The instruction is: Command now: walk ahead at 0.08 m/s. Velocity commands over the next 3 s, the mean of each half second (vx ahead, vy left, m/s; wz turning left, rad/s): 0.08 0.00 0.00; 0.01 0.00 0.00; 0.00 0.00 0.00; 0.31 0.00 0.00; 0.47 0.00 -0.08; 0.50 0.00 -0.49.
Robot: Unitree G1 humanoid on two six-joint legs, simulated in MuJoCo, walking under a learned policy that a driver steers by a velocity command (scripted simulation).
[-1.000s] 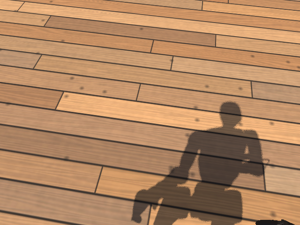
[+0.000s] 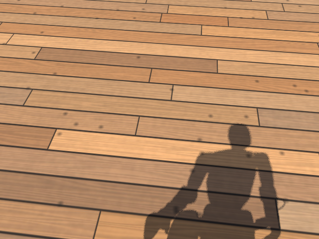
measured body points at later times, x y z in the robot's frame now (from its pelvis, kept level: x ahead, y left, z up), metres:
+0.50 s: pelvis +0.04 -0.03 +0.00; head +0.06 -0.04 +0.45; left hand +0.08 +0.21 -0.15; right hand +0.09 -0.29 -0.16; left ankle +0.00 +0.11 -0.74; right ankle +0.00 -0.12 -0.74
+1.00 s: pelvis +0.02 -0.03 +0.00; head +0.03 -0.03 +0.45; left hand +0.04 +0.22 -0.15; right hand +0.02 -0.28 -0.16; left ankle +0.00 +0.11 -0.74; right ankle +0.00 -0.12 -0.74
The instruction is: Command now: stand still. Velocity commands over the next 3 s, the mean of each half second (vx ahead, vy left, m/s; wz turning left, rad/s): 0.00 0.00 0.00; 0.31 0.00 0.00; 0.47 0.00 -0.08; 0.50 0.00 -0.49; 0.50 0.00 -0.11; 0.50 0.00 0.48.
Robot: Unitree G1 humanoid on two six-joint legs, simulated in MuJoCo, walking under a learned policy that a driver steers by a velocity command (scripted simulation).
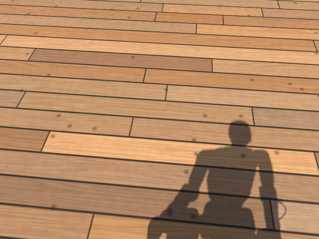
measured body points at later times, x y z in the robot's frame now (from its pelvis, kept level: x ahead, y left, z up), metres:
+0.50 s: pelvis -0.01 +0.00 +0.00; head +0.00 +0.00 +0.45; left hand +0.00 +0.24 -0.16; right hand -0.02 -0.24 -0.16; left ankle -0.02 +0.14 -0.74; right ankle -0.01 -0.09 -0.74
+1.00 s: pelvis +0.11 +0.08 +0.01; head +0.11 +0.10 +0.46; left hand +0.22 +0.33 -0.14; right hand +0.04 -0.16 -0.13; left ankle +0.05 +0.16 -0.74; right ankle +0.15 -0.08 -0.65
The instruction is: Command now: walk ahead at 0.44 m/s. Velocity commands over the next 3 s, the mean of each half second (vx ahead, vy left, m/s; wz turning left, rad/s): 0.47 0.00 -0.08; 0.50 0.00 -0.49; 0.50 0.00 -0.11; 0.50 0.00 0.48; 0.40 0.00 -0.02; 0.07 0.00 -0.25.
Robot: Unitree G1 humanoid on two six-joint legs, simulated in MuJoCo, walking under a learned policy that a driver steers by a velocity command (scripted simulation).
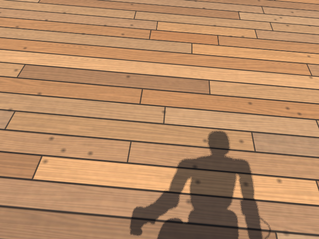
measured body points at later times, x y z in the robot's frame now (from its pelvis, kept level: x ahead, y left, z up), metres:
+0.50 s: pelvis +0.29 -0.05 +0.00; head +0.31 -0.05 +0.44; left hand +0.35 +0.21 -0.14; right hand +0.38 -0.32 -0.13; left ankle +0.29 +0.11 -0.66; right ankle +0.32 -0.13 -0.75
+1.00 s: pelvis +0.56 -0.01 +0.00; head +0.59 -0.01 +0.45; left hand +0.76 +0.23 -0.12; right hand +0.55 -0.29 -0.12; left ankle +0.60 +0.09 -0.75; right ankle +0.54 -0.17 -0.66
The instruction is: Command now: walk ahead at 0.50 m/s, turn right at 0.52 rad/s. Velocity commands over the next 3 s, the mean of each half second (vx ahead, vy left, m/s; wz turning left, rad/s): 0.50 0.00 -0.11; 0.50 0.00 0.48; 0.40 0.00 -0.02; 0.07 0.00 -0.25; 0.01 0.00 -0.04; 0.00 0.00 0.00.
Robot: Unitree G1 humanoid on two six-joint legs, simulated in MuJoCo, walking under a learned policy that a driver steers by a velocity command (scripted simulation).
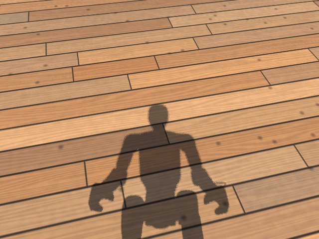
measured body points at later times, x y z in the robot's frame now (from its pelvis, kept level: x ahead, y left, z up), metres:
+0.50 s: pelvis +0.26 -0.08 +0.00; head +0.28 -0.09 +0.45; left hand +0.36 +0.19 -0.11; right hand +0.32 -0.36 -0.14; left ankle +0.26 +0.10 -0.65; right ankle +0.27 -0.16 -0.74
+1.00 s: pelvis +0.53 +0.00 -0.01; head +0.57 +0.01 +0.43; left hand +0.58 +0.29 -0.13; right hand +0.71 -0.24 -0.13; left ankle +0.57 +0.07 -0.74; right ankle +0.48 -0.18 -0.64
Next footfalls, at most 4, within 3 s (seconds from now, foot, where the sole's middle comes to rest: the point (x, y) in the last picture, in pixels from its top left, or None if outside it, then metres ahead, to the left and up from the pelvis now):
0.30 right None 0.31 -0.17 -0.78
0.86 left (139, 211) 0.61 0.08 -0.78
1.38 right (163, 144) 0.96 -0.04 -0.78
1.82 left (116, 149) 0.93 0.20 -0.78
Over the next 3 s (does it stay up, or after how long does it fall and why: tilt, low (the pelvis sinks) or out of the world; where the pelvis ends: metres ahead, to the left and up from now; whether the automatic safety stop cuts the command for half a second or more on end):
stays up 0.90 0.10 -0.01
